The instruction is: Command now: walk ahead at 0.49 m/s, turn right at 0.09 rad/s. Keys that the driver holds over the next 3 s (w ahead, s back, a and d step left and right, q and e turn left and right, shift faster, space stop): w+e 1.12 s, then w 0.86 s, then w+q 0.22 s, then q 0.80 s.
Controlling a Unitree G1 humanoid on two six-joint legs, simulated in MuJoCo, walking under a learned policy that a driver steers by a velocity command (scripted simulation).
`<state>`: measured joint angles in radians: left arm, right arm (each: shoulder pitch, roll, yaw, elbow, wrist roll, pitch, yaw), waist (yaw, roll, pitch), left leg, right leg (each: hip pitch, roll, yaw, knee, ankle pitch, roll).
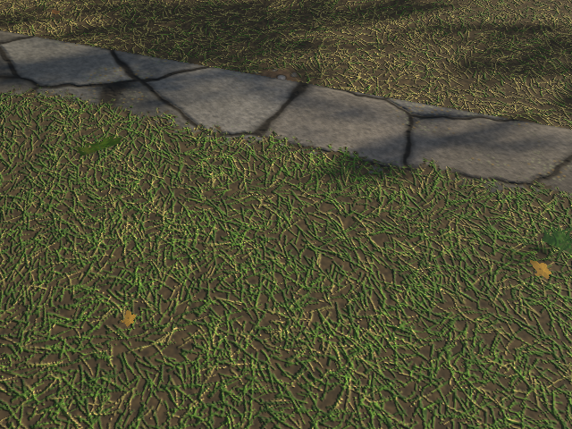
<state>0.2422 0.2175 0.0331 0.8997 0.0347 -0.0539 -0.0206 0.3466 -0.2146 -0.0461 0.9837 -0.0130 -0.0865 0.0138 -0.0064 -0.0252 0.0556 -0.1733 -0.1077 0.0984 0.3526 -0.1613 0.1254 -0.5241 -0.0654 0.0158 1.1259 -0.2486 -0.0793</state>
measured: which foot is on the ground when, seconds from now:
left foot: down 0.00-0.38, up 0.40-0.88, down 0.90-1.00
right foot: up 0.00-0.36, down 0.38-0.90, up 0.92-1.00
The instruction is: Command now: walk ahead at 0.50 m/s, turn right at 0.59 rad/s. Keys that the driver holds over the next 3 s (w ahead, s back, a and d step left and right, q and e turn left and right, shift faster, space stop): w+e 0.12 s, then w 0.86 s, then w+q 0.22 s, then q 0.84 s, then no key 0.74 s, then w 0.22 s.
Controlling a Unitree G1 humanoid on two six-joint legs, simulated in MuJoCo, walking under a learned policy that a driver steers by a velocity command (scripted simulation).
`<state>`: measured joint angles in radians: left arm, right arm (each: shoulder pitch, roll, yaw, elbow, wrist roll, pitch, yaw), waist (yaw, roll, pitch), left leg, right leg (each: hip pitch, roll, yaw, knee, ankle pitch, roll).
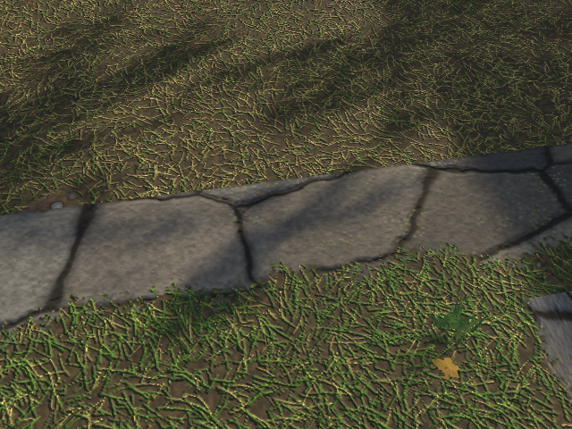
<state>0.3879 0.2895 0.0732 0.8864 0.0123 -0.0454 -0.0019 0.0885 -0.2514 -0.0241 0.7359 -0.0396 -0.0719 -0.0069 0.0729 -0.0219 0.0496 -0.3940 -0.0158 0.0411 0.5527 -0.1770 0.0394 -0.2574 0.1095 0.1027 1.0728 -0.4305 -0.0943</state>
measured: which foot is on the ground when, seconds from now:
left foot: down 0.00-0.44, up 0.46-0.96, down 0.98-1.00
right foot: up 0.00-0.40, down 0.42-0.98, up 1.00-1.00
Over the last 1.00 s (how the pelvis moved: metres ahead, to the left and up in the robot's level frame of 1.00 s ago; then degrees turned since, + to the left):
0.56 -0.10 -0.01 -31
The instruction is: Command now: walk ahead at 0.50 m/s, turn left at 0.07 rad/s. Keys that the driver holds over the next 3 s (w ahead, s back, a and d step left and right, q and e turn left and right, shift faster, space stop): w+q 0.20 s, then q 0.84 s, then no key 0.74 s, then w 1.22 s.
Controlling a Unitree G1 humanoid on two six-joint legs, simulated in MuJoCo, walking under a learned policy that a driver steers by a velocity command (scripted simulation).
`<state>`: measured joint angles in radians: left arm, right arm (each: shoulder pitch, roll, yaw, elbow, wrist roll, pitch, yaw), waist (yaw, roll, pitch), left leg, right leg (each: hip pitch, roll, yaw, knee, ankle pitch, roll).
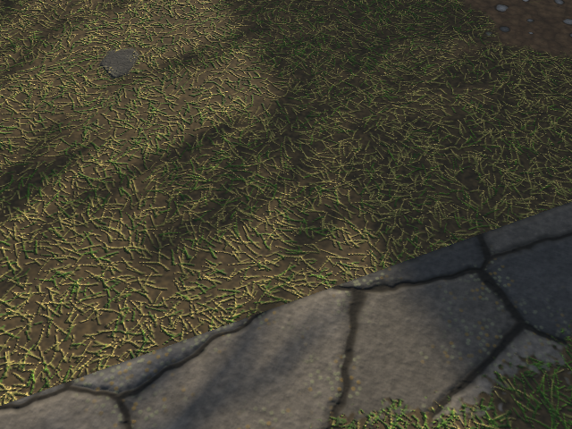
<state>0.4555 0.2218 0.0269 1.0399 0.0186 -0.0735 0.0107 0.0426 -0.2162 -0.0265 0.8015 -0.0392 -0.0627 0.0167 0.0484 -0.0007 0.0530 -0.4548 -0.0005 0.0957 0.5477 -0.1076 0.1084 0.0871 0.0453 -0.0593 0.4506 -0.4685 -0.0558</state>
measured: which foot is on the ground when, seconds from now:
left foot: down 0.00-0.48, up 0.50-0.92, down 0.94-1.00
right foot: up 0.00-0.46, down 0.48-0.94, up 0.96-1.00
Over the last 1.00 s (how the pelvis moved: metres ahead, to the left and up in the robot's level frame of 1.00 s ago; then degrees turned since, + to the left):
0.51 -0.08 -0.01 -10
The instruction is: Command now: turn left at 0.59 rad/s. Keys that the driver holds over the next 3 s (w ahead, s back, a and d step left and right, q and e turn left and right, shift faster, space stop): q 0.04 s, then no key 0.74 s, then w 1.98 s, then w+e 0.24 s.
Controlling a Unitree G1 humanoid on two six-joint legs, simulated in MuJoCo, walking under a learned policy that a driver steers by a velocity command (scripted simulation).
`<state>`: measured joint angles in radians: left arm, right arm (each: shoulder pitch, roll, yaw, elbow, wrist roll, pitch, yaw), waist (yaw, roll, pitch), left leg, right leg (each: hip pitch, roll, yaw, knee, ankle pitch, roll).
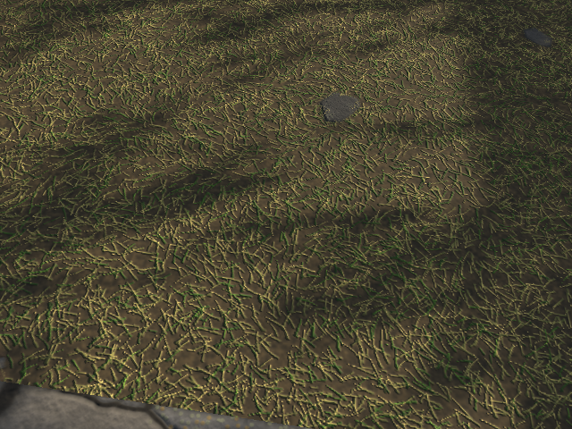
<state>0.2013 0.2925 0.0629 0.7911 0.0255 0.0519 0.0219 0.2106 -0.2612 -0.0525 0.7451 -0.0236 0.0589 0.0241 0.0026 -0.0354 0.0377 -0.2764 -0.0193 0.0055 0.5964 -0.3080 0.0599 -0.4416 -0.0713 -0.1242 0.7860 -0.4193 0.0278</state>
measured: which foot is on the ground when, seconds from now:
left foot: down 0.00-0.84, up 0.86-1.00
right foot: up 0.00-0.38, down 0.40-1.00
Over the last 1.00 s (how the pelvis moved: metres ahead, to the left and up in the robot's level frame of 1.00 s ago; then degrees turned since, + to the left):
0.24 0.01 0.01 32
